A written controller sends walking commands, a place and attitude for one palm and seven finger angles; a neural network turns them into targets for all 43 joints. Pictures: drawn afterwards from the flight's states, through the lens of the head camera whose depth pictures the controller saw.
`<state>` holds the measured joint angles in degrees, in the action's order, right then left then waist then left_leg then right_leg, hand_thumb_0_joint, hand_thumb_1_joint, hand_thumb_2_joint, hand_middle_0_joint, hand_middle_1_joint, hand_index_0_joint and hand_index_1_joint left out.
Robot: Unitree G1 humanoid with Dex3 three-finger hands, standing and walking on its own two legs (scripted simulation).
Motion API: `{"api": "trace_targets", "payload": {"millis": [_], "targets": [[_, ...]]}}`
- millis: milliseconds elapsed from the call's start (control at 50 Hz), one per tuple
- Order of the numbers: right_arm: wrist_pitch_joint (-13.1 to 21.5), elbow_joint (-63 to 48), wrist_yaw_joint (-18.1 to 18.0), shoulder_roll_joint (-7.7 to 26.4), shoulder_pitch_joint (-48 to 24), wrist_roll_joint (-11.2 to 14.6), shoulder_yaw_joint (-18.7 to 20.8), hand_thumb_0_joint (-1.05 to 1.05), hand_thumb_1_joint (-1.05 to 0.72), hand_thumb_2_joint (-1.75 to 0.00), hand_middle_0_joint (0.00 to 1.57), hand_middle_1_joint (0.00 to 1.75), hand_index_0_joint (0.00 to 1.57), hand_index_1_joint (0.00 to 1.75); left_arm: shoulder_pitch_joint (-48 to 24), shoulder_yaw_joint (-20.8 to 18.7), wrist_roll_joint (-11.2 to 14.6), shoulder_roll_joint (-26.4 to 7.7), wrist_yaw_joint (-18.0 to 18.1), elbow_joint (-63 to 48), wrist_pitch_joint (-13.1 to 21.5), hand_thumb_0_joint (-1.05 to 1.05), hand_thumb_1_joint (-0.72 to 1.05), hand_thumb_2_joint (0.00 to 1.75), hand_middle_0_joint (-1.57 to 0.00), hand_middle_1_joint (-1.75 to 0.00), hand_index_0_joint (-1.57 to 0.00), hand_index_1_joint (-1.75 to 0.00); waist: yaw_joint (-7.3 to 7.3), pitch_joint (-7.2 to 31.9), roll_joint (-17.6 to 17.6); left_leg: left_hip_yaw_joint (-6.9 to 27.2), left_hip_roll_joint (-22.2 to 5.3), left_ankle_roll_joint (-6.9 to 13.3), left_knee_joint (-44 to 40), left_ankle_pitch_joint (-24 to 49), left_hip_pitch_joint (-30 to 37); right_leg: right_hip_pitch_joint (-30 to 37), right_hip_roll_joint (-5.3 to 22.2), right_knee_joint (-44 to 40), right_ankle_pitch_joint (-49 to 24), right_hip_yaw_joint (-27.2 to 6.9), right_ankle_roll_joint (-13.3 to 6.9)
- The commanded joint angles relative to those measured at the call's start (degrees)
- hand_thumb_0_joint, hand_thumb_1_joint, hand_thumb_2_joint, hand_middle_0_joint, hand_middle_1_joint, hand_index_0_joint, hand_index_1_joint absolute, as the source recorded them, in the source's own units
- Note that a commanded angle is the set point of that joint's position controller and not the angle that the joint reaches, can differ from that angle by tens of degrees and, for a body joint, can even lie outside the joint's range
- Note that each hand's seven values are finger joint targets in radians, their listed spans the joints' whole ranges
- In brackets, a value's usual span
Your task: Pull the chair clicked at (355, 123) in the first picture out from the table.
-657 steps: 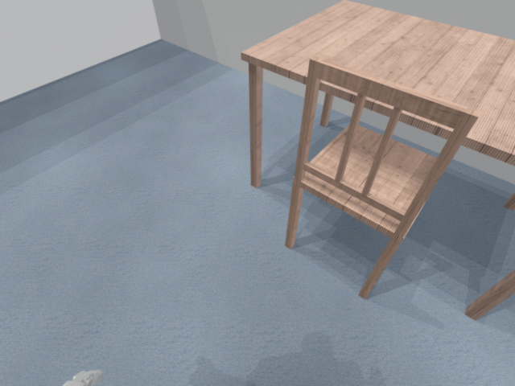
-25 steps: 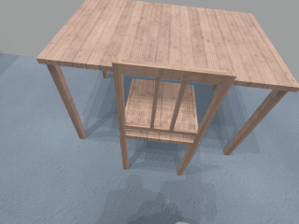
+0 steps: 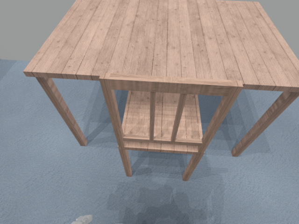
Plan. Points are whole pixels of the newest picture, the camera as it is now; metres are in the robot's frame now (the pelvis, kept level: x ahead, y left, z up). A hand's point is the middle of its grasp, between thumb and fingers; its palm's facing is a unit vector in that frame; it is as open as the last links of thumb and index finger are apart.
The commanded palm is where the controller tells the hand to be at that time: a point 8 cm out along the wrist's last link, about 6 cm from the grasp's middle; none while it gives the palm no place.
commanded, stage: come to a stop and stand still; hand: left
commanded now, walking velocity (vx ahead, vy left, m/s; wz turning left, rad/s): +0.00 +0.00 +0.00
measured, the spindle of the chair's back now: (152, 118) +0.47 +0.01 -0.08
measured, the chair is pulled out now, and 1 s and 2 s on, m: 0.00 0.00 0.00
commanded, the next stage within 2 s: look again from close up in 1.12 s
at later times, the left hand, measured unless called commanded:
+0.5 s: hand out of the picture -0.05 +0.19 -0.17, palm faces +0.00 -0.97 -0.23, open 7.4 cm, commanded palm none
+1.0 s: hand out of the picture +0.00 +0.16 -0.17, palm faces -0.01 -0.98 -0.20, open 7.4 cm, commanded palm none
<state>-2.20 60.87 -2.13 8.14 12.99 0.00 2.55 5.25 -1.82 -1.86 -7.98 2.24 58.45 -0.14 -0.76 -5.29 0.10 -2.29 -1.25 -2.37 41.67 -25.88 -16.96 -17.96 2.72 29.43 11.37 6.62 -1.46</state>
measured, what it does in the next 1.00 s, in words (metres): steps on the spot: left foot, then right foot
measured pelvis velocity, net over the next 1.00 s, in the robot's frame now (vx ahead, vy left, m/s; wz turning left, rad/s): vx -0.01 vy -0.01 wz -0.01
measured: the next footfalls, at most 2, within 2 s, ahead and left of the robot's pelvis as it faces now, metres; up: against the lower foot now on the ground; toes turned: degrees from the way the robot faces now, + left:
left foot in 0.06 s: +0.03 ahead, +0.12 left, +0.00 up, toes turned +3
right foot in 0.34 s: -0.01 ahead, -0.10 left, +0.00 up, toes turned -2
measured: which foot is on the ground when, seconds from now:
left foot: up 0.00-0.04, down 0.06-1.00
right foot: down 0.00-0.06, up 0.08-0.32, down 0.34-1.00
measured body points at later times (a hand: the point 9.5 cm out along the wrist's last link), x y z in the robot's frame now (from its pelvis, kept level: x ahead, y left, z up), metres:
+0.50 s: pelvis -0.03 +0.02 +0.00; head -0.01 +0.00 +0.45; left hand -0.05 +0.24 -0.15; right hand +0.01 -0.22 -0.16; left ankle -0.01 +0.12 -0.73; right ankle -0.06 -0.10 -0.73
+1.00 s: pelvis -0.01 -0.01 +0.00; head -0.01 -0.01 +0.45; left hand +0.00 +0.21 -0.15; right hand -0.01 -0.23 -0.16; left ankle -0.01 +0.12 -0.73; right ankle -0.06 -0.10 -0.73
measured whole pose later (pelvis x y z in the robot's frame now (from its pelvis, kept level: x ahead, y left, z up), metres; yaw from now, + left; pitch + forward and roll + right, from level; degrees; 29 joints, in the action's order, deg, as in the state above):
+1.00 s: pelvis -0.01 -0.01 +0.00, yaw -1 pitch -1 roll +1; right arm 0.8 63.8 -1.3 8.9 15.7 -0.4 -1.5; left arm 16.5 1.2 -0.9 -9.8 1.9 61.7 1.6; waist 0.0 -0.8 -0.8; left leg -3.2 -1.9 -1.2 26.4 -13.8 -11.7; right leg -8.2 -1.3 27.5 18.6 1.9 -2.6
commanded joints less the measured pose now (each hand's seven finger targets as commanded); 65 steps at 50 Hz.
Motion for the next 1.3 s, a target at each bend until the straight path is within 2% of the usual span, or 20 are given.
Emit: {"api": "trace_targets", "payload": {"millis": [0, 20, 40, 60, 80, 120, 140, 240, 280, 320, 340, 360, 400, 420, 440, 520, 740, 880, 1040, 1280], "targets": [[1.0, -0.1, 0.5, 2.4, 10.8, -0.4, 0.7, 0.00, -0.90, -0.90, 0.20, 0.30, 0.20, 0.30, 3.3, -2.7, 0.7, -9.4, 0.6, -1.9, -0.8, 0.00, 0.90, 0.90, -0.20, -0.30, -0.20, -0.30, -1.16, 8.9, -7.4, -0.6, -1.0, 0.4, -16.6, 15.2, 9.1, 2.6, 10.5, -2.6, -14.6, -9.2, -4.3], [1.5, -0.8, 0.5, 4.7, 9.6, -0.8, 0.9, 0.00, -0.90, -0.90, 0.20, 0.30, 0.20, 0.30, 4.4, -2.3, 1.0, -7.1, 0.4, -2.2, -1.1, 0.00, 0.90, 0.90, -0.20, -0.30, -0.20, -0.30, -0.18, 7.6, 1.7, 6.0, -6.3, 2.6, -21.2, 18.9, 9.0, -1.2, 5.9, 1.5, -3.6, -7.1, -1.7], [1.9, -2.9, 0.5, 7.4, 6.8, -1.2, 1.1, 0.00, -0.90, -0.90, 0.20, 0.30, 0.20, 0.30, 5.6, -1.7, 1.2, -4.6, 0.1, -2.6, -1.6, 0.00, 0.90, 0.90, -0.20, -0.30, -0.20, -0.30, 0.87, 5.1, 11.1, 14.7, -14.4, 6.7, -27.2, 21.1, 1.9, -0.7, 0.6, 6.2, 8.9, -3.0, 1.3], [2.0, -3.9, 0.1, 8.7, 3.6, -1.5, 1.2, 0.00, -0.90, -0.90, 0.20, 0.30, 0.20, 0.30, 4.3, -1.7, 0.9, -4.8, 0.2, -2.7, -2.2, 0.00, 0.90, 0.90, -0.20, -0.30, -0.20, -0.30, 0.53, 2.1, 15.9, 18.8, -17.1, 9.9, -30.8, 21.4, -2.8, -1.0, -1.2, 14.0, 16.3, -4.5, 2.1], [2.2, -4.0, -0.5, 7.8, 2.0, -1.4, 0.8, 0.00, -0.90, -0.90, 0.20, 0.30, 0.20, 0.30, 4.1, -1.9, 0.7, -5.5, 0.2, -2.1, -2.5, 0.00, 0.90, 0.90, -0.20, -0.30, -0.20, -0.30, 0.91, 0.6, 13.6, 17.1, -16.0, 10.9, -30.7, 23.0, -4.2, -1.1, -1.0, 19.4, 17.1, -7.9, 1.5], [2.3, -4.0, -0.8, 7.0, -0.6, -1.3, 0.1, 0.00, -0.90, -0.90, 0.20, 0.30, 0.20, 0.30, 8.0, -1.9, 0.9, -5.2, 0.0, 0.1, -2.2, 0.00, 0.90, 0.90, -0.20, -0.30, -0.20, -0.30, 2.81, 2.1, 10.2, 11.5, -13.1, 11.2, -27.2, 28.5, 1.5, -3.1, -1.2, 23.1, 14.8, -8.8, 1.6], [2.4, -4.1, -0.8, 6.8, -0.6, -1.1, 0.0, 0.00, -0.90, -0.90, 0.20, 0.30, 0.20, 0.30, 8.6, -1.6, 0.8, -5.2, -0.2, 0.7, -1.9, 0.00, 0.90, 0.90, -0.20, -0.30, -0.20, -0.30, 2.74, 2.8, 7.6, 10.1, -12.6, 11.8, -26.0, 32.1, 3.8, -3.2, -0.9, 21.7, 14.6, -8.2, 1.8], [2.2, -1.1, -0.6, 8.0, 3.7, -0.7, 0.4, 0.00, -0.90, -0.90, 0.20, 0.30, 0.20, 0.30, 9.3, 0.0, 1.3, -4.5, -0.1, 1.9, -1.1, 0.00, 0.90, 0.90, -0.20, -0.30, -0.20, -0.30, 0.42, 5.6, 6.7, 9.8, -12.0, 11.6, -23.5, 38.3, 12.3, 1.9, -0.4, 4.0, 12.3, -5.2, 2.5], [2.3, -0.6, -0.5, 7.6, 3.3, -0.2, 0.1, 0.00, -0.90, -0.90, 0.20, 0.30, 0.20, 0.30, 13.3, 0.3, 1.3, -4.8, 0.2, 4.0, -0.5, 0.00, 0.90, 0.90, -0.20, -0.30, -0.20, -0.30, 1.78, 6.4, 4.8, 8.9, -9.8, 9.0, -21.2, 33.5, 10.6, 8.5, 0.2, -7.5, 2.1, -5.8, 2.3], [2.6, -0.7, -0.2, 5.4, 3.2, 0.4, -0.4, 0.00, -0.90, -0.90, 0.20, 0.30, 0.20, 0.30, 13.4, 0.8, 1.2, -6.7, 0.5, 5.2, 0.5, 0.00, 0.90, 0.90, -0.20, -0.30, -0.20, -0.30, 0.07, 4.7, 1.0, 5.9, -5.3, 4.3, -20.9, 23.9, 9.2, 8.3, 5.0, -10.9, -7.4, -11.8, 0.1], [2.5, -0.4, 0.1, 4.8, 3.2, 0.4, -0.5, 0.00, -0.90, -0.90, 0.20, 0.30, 0.20, 0.30, 12.6, 0.9, 1.2, -7.2, 0.4, 4.9, 0.5, 0.00, 0.90, 0.90, -0.20, -0.30, -0.20, -0.30, -0.14, 3.1, 3.5, 6.2, -4.4, 3.7, -22.8, 19.8, 8.6, 7.0, 5.8, -10.9, -5.6, -11.6, -0.3], [2.9, -3.4, 1.1, 9.5, 1.3, 0.0, -0.8, 0.00, -0.90, -0.90, 0.20, 0.30, 0.20, 0.30, 14.4, 1.2, -0.1, -7.6, 2.1, 4.3, 1.3, 0.00, 0.90, 0.90, -0.20, -0.30, -0.20, -0.30, 0.25, -0.1, 1.6, 3.8, -5.8, 3.0, -14.9, 26.3, 5.8, 3.3, 3.2, -6.3, -2.5, -9.4, 0.6], [2.5, -5.4, 1.5, 8.6, 3.6, -0.9, -0.7, 0.00, -0.90, -0.90, 0.20, 0.30, 0.20, 0.30, 13.4, 1.0, 0.5, -7.7, 1.4, 0.6, 1.2, 0.00, 0.90, 0.90, -0.20, -0.30, -0.20, -0.30, -0.32, 1.2, -1.4, 5.5, -4.9, 4.2, -17.7, 4.6, 0.2, 1.8, 2.1, -6.1, 14.0, -9.8, -1.0], [2.4, -6.3, 1.7, 8.5, 2.7, -0.9, -0.8, 0.00, -0.90, -0.90, 0.20, 0.30, 0.20, 0.30, 13.8, 1.3, 0.5, -7.7, 0.9, -0.1, 1.4, 0.00, 0.90, 0.90, -0.20, -0.30, -0.20, -0.30, -0.08, 0.1, -0.5, 5.7, -4.0, 4.4, -18.6, 1.9, -1.2, 0.0, 1.8, -6.8, 16.9, -10.8, -1.4], [2.6, -6.8, 1.8, 8.2, 3.0, -1.1, -1.1, 0.00, -0.90, -0.90, 0.20, 0.30, 0.20, 0.30, 14.7, 0.8, 0.3, -8.1, 0.6, -0.6, 1.7, 0.00, 0.90, 0.90, -0.20, -0.30, -0.20, -0.30, -0.04, 1.9, 0.8, 5.5, -3.6, 4.6, -18.0, 4.2, -0.9, 1.3, 2.3, -6.9, 14.2, -10.6, -1.9], [3.2, -6.2, 1.7, 7.1, 4.3, -0.6, -1.8, 0.00, -0.90, -0.90, 0.20, 0.30, 0.20, 0.30, 15.2, 1.6, 0.9, -7.3, 0.1, -0.8, 2.5, 0.00, 0.90, 0.90, -0.20, -0.30, -0.20, -0.30, -0.47, 2.0, -4.0, 4.2, -2.9, 4.5, -16.0, 12.3, 3.6, -0.3, 3.0, -8.0, 8.9, -12.3, -1.8], [3.8, -1.4, 1.1, 6.2, 4.5, -0.4, -2.9, 0.00, -0.90, -0.90, 0.20, 0.30, 0.20, 0.30, 16.2, 1.7, 1.2, -7.7, 0.1, 0.8, 2.3, 0.00, 0.90, 0.90, -0.20, -0.30, -0.20, -0.30, 0.97, 0.2, -1.9, 2.9, -3.2, 3.9, -18.2, 16.5, 3.9, 3.3, 2.9, -8.3, 0.6, -11.5, -1.3], [4.1, 0.6, 0.7, 6.3, 4.7, -0.5, -2.9, 0.00, -0.90, -0.90, 0.20, 0.30, 0.20, 0.30, 15.9, 1.6, 1.3, -7.8, 0.2, 1.9, 2.4, 0.00, 0.90, 0.90, -0.20, -0.30, -0.20, -0.30, 1.15, 3.2, -0.7, 2.7, -3.9, 3.6, -18.0, 21.5, 6.1, 6.5, 3.2, -7.3, -8.6, -11.1, -1.0], [3.8, 1.6, 0.5, 5.8, 3.9, -0.3, -2.9, 0.00, -0.90, -0.90, 0.20, 0.30, 0.20, 0.30, 15.8, 1.5, 1.1, -7.7, 0.2, 2.5, 2.2, 0.00, 0.90, 0.90, -0.20, -0.30, -0.20, -0.30, 1.25, 1.1, -1.5, 2.2, -4.2, 3.5, -18.8, 20.7, 6.6, 6.1, 3.1, -8.6, -9.0, -10.7, -0.7], [3.8, 2.0, 0.2, 6.3, 3.7, -0.3, -2.9, 0.00, -0.90, -0.90, 0.20, 0.30, 0.20, 0.30, 17.0, 1.7, 1.2, -7.0, 0.2, 3.7, 2.2, 0.00, 0.90, 0.90, -0.20, -0.30, -0.20, -0.30, 1.12, 2.6, -0.2, 2.4, -4.6, 3.5, -18.9, 24.2, 9.4, 7.1, 3.1, -8.6, -12.4, -10.5, -0.5]]}}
